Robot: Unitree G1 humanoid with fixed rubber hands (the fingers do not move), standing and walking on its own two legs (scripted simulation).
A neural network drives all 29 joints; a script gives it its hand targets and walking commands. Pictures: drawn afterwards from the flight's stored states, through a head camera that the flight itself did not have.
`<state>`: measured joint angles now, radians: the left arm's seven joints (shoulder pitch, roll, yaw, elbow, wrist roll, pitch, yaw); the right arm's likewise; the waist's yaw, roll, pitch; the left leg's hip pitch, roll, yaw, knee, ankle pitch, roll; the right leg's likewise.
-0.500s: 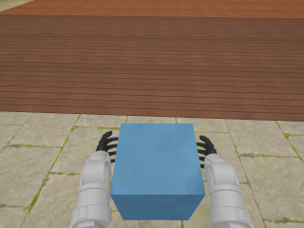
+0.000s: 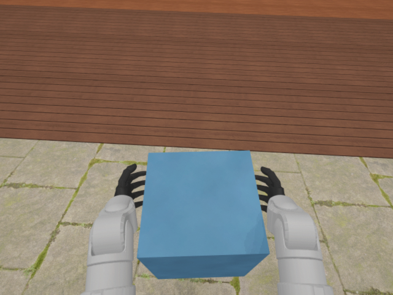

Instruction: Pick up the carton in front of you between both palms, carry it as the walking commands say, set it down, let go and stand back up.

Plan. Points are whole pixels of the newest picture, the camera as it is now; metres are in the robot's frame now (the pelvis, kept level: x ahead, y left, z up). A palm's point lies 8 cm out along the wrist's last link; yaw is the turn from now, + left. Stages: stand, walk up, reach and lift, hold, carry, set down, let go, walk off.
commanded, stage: carry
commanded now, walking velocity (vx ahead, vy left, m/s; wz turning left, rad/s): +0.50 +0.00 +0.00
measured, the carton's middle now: (200, 219) +0.29 +0.01 +0.00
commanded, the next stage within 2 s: none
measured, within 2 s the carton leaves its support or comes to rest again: neither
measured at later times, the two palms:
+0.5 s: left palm (125, 130) +0.49 +0.20 +0.09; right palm (240, 127) +0.51 -0.10 +0.09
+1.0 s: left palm (147, 77) +0.82 +0.19 +0.08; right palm (229, 79) +0.83 -0.11 +0.07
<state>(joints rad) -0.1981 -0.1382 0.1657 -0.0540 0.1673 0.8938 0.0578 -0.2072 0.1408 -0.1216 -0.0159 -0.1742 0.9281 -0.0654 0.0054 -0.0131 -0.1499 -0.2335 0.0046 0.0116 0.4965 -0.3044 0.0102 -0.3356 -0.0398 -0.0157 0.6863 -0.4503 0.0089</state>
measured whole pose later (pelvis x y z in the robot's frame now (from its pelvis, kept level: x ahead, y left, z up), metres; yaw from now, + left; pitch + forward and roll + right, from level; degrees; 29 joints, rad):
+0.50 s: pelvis +0.26 +0.03 -0.02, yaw +2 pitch +4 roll +1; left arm -0.07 -0.13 0.07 -0.50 0.04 1.22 0.14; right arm -0.06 0.13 -0.06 -0.49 -0.06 1.25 -0.13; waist 0.04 -0.04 -0.14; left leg -0.47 0.04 0.23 0.52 -0.12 0.04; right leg -0.01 -0.10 -0.16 0.46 -0.49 0.05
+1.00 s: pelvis +0.58 +0.03 -0.02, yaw +3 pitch +3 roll -2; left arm -0.04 -0.13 0.05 -0.50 0.08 1.20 0.11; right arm -0.03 0.13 -0.05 -0.50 -0.07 1.25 -0.12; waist 0.00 0.03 -0.09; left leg 0.10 0.08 0.20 0.45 -0.53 -0.03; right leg -0.49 -0.02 -0.26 0.51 -0.07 -0.08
